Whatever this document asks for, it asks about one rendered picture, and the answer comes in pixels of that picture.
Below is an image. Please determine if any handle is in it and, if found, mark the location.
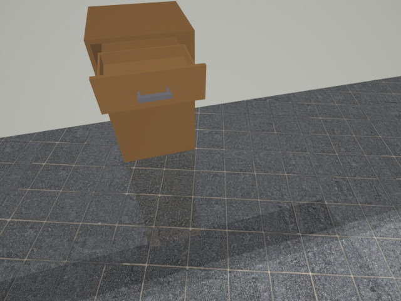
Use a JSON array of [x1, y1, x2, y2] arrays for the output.
[[137, 87, 172, 103]]

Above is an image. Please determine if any cabinet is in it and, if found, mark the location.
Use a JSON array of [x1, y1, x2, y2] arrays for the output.
[[84, 1, 195, 162]]

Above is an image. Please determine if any drawer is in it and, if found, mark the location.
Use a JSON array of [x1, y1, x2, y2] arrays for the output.
[[89, 44, 206, 114]]

